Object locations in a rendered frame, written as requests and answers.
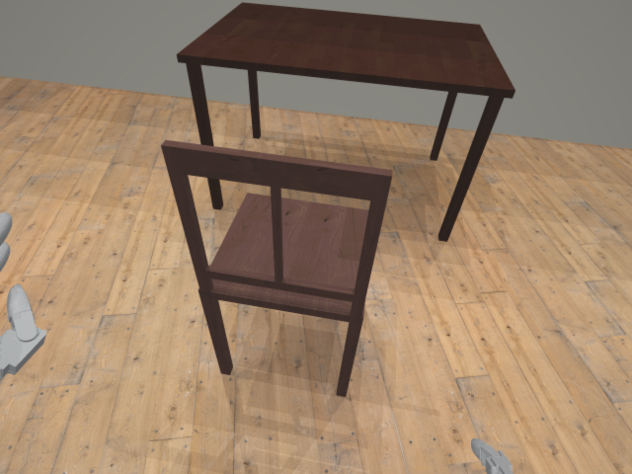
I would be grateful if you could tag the chair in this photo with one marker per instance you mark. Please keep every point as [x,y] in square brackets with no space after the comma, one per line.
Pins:
[279,253]

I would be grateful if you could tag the robot right hand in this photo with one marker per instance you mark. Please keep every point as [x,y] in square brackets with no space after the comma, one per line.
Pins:
[495,462]

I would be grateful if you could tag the robot left hand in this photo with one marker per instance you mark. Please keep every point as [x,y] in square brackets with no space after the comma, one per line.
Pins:
[17,345]

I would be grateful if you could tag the table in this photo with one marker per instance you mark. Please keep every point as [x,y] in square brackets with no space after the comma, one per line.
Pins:
[406,52]

